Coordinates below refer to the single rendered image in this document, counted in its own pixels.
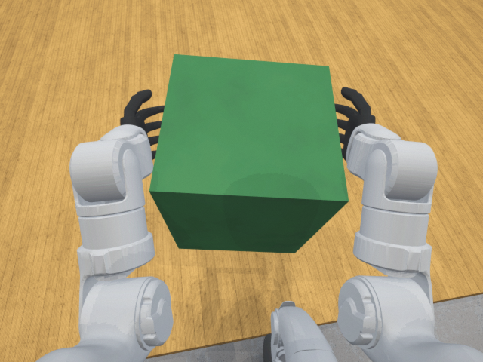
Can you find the carton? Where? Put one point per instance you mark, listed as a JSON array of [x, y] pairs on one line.
[[248, 155]]

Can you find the right robot thigh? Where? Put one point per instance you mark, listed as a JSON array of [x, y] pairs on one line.
[[300, 336]]

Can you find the right robot shin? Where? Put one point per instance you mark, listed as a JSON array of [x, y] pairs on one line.
[[278, 354]]

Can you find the robot left forearm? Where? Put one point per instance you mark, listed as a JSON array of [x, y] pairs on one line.
[[109, 200]]

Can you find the robot left hand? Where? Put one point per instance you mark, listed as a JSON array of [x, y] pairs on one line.
[[134, 117]]

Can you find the robot right forearm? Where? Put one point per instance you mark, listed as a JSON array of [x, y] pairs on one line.
[[399, 178]]

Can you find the right robot upper arm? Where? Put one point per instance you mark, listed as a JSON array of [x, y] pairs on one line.
[[391, 320]]

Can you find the left robot upper arm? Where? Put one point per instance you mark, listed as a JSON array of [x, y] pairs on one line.
[[121, 321]]

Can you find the robot right hand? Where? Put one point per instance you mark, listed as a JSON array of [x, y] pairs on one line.
[[356, 118]]

